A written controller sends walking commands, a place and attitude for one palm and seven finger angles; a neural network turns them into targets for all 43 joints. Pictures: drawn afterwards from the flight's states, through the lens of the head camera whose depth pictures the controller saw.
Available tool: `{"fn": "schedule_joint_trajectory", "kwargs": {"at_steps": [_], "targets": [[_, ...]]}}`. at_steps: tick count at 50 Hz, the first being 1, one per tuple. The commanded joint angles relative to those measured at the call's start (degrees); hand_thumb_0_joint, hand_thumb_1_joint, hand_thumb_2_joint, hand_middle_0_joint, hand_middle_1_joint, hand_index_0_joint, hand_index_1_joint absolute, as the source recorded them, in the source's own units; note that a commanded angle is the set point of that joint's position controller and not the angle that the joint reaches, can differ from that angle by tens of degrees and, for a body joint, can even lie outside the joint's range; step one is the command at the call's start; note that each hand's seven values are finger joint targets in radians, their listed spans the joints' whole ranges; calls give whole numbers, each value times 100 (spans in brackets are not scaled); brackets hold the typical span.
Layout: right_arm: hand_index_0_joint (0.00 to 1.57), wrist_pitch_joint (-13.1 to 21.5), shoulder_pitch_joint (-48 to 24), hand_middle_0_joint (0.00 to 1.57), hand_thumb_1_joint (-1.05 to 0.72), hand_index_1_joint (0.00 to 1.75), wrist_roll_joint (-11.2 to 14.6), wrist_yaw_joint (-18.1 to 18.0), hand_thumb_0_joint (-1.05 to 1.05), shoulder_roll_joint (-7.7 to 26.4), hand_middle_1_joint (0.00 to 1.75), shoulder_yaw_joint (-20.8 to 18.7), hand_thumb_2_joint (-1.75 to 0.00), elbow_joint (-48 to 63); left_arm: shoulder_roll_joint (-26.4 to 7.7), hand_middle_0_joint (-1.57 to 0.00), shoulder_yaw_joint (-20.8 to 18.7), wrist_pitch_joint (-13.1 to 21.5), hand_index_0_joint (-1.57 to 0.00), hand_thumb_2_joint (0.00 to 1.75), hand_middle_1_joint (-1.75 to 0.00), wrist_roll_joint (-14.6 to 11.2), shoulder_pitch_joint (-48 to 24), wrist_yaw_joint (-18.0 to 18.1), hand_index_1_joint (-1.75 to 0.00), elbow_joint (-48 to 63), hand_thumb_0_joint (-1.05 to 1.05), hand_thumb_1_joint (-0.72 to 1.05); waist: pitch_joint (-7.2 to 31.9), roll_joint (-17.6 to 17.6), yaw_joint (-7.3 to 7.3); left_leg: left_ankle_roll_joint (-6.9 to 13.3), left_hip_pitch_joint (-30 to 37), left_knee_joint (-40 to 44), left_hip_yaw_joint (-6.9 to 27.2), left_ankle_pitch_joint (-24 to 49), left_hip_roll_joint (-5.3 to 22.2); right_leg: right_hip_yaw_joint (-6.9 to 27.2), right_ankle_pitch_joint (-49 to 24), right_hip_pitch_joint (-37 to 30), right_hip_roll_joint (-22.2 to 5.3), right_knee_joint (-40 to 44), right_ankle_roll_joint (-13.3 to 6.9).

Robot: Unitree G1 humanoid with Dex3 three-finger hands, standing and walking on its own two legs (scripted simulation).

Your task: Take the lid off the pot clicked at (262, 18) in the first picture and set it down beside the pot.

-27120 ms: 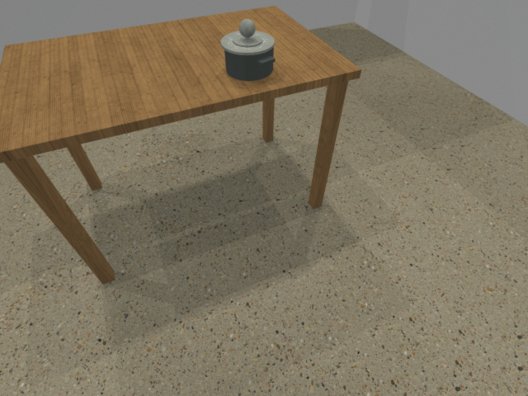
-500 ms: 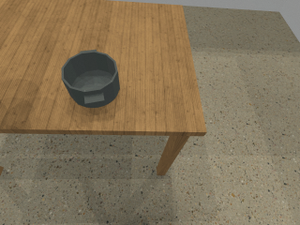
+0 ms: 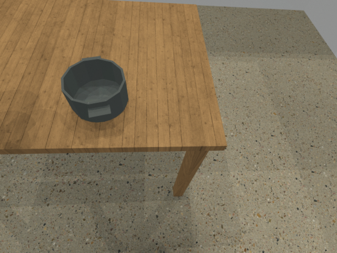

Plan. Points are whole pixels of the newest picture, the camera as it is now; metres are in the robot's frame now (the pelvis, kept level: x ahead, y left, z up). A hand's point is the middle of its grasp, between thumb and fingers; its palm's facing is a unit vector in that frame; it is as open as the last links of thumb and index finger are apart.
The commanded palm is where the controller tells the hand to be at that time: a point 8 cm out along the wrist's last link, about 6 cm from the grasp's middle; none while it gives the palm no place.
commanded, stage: move the lid sideways beside the pot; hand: left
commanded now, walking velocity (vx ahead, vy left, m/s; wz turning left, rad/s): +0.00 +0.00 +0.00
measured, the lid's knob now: out of the picture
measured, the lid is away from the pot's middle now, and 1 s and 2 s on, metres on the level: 0.24 0.22 0.23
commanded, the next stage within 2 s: lower the lid onto the table in 0.10 s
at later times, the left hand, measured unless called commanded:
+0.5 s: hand out of the picture +0.48 +0.37 +0.23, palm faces -0.32 -0.21 -0.92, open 7.8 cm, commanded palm +0.55 +0.39 +0.31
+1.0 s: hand out of the picture +0.47 +0.37 +0.20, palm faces -0.36 -0.23 -0.90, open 7.8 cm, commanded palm +0.56 +0.39 +0.27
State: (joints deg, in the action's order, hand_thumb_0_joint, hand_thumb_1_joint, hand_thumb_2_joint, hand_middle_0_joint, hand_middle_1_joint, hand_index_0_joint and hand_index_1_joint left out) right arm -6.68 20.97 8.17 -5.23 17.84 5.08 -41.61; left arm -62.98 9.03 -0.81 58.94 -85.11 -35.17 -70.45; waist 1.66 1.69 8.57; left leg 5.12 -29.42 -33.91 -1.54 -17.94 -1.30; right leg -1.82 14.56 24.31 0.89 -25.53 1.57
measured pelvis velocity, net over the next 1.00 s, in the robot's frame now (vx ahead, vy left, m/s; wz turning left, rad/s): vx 0.00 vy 0.00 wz -0.01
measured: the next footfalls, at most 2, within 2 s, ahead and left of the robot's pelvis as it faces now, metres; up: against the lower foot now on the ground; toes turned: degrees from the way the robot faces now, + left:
none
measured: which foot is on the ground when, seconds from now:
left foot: down 0.00-1.00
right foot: down 0.00-1.00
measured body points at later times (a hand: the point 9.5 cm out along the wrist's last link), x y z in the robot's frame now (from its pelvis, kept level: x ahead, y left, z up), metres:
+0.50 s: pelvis +0.01 +0.00 +0.00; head +0.11 +0.01 +0.44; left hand +0.49 +0.38 +0.28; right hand +0.00 -0.28 -0.12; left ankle -0.02 +0.05 -0.73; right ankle -0.03 -0.15 -0.73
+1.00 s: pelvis +0.00 +0.00 -0.01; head +0.10 +0.02 +0.43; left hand +0.49 +0.38 +0.25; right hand -0.02 -0.28 -0.12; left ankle -0.02 +0.05 -0.73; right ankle -0.03 -0.15 -0.73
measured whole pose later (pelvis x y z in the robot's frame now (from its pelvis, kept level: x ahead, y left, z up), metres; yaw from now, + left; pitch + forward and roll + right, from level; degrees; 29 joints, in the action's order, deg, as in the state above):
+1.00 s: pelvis +0.00 +0.00 -0.01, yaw -1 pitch +15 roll -4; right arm -6.0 20.8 7.8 -5.6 18.1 5.0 -41.7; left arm -61.1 7.0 -0.8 58.3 -80.8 -33.1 -73.8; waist 2.5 1.8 9.5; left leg 4.8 -32.4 -37.2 -1.6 -19.7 -0.4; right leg -1.7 15.9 27.3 1.7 -28.3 1.4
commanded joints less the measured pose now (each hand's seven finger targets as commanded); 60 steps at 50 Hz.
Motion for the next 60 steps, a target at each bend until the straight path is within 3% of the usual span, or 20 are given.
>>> {"fn": "schedule_joint_trajectory", "kwargs": {"at_steps": [1,3,9,10,13,14,17,20,25,28,29,33,34,35,41,44,48,52,59,60], "targets": [[20,104,715,20,-90,30,-71,-58,0,1131,30,-401,-90,169,-929,-83,-170,4,-78,85,-112,-19,-2727,247,-111,1326,0,71,2424,1310,-23,-256,2825,41,494,3865,333,-293,-1265,321,332,85,-215],[20,114,711,20,-90,30,-38,-77,0,1124,30,-373,-90,184,-1035,-83,-198,12,-78,85,-112,-21,-2623,242,-111,1234,0,71,2335,991,-7,-169,2485,108,398,3350,280,-262,-1285,85,313,85,-208],[20,151,719,20,-90,30,-26,-114,0,1141,30,-372,-90,176,-1054,-83,-200,60,-78,85,-112,-123,-2695,229,-111,1553,0,71,2529,1319,-40,-249,2771,41,418,3989,316,-282,-1567,62,288,34,-235],[20,152,743,20,-90,30,-60,-108,0,1145,30,-385,-90,124,-1358,-83,-459,58,-78,85,-112,-40,-2833,257,-111,1582,0,71,2693,1128,-66,-212,2792,-18,434,4013,319,-239,-1615,-48,314,-3,-189],[20,179,723,20,-90,30,3,-79,0,1132,30,-346,-90,178,-1194,-83,-252,-27,-78,85,-112,-59,-2548,209,-111,960,0,71,2247,901,-4,-143,2270,81,329,3213,219,-226,-1485,-146,303,23,-179],[20,176,717,20,-90,30,26,-85,0,1143,30,-331,-90,221,-1028,-83,-129,-12,-78,85,-112,-135,-2342,200,-111,915,0,71,2312,934,-14,-197,2323,76,335,3535,233,-242,-1657,-161,281,-11,-206],[20,155,700,20,-90,30,0,-68,0,1149,30,-317,-90,215,-1381,-83,-334,-15,-78,85,-112,-22,-2541,243,-111,1054,0,71,2340,841,-26,-123,2179,21,257,3341,221,-179,-1754,-277,283,-54,-165],[20,175,738,20,-90,30,-37,-79,0,1151,30,-365,-90,183,-1430,-83,-417,-23,-78,85,-112,-1,-2899,289,-111,1443,0,71,2716,1330,-54,-217,2709,-113,395,4193,281,-193,-1918,-150,302,-115,-174],[20,199,837,20,-90,30,-57,-77,0,1145,30,-383,-90,178,-1461,-83,-523,-28,-78,85,-112,34,-2449,312,-111,972,0,71,2716,959,-26,-192,2601,-234,391,4325,272,-197,-1938,-82,322,-157,-118],[20,140,818,20,-90,30,-33,-41,0,1154,30,-392,-90,155,-1069,-83,-215,-86,-78,85,-112,-27,-2459,297,-111,881,0,71,2435,1033,29,-174,2425,-146,356,3977,287,-220,-1835,80,310,-117,-147],[20,131,793,20,-90,30,-29,-42,0,1144,30,-403,-90,156,-804,-83,-48,-85,-78,85,-112,-101,-2470,279,-111,1037,0,71,2520,1329,4,-282,2690,-181,410,4615,324,-251,-1988,181,305,-138,-186],[20,132,851,20,-90,30,-88,-33,0,1148,30,-433,-90,112,-1119,-83,-301,-119,-78,85,-112,2,-2749,339,-111,1256,0,71,2684,1351,31,-226,2773,-259,448,4410,318,-225,-1781,235,344,-116,-163],[20,143,852,20,-90,30,-94,-66,0,1144,30,-435,-90,119,-1001,-83,-237,-89,-78,85,-112,-74,-2736,336,-111,1390,0,71,2825,1452,7,-304,2940,-298,494,4926,342,-271,-1965,245,339,-165,-194],[20,145,893,20,-90,30,-123,-62,0,1158,30,-449,-90,71,-1299,-83,-504,-98,-78,85,-112,-2,-2758,379,-111,1333,0,71,2979,1296,-12,-281,3004,-354,539,4926,358,-227,-1883,224,358,-190,-143],[20,134,882,20,-90,30,-100,-49,0,1151,30,-437,-90,57,-919,-83,-256,-85,-78,85,-112,-48,-2305,393,-111,803,0,71,2538,1098,62,-245,2566,-287,439,4096,321,-240,-1560,424,358,-147,-134],[20,126,828,20,-90,30,-88,-91,0,1146,30,-400,-90,120,-1031,-83,-295,-7,-78,85,-112,-75,-2313,448,-111,1020,0,71,2614,1332,3,-265,2457,-277,397,4130,286,-229,-1723,273,333,-211,-204],[20,127,855,20,-90,30,-70,-129,0,1162,30,-382,-90,159,-1317,-83,-460,46,-78,85,-112,-26,-2243,495,-111,882,0,71,2493,1010,42,-169,2093,-218,338,3261,242,-178,-1447,138,339,-204,-156],[20,120,861,20,-90,30,-50,-181,0,1184,30,-368,-90,178,-1637,-83,-660,131,-78,85,-112,-45,-2169,542,-111,1000,0,71,2626,981,23,-140,2006,-275,287,3169,231,-133,-1560,-4,324,-277,-139],[20,120,798,20,-90,30,-22,-251,0,1183,30,-321,-90,228,-1412,-83,-506,227,-78,85,-112,-151,-1711,538,-111,821,0,71,2454,1185,2,-198,1916,-284,283,3229,259,-156,-1455,219,334,-360,-176],[20,98,825,20,-90,30,-32,-243,0,1214,30,-346,-90,169,-1581,-83,-652,201,-78,85,-112,-117,-1775,573,-111,833,0,71,2495,1152,16,-191,1998,-335,302,3228,288,-132,-1435,281,342,-366,-141]]}}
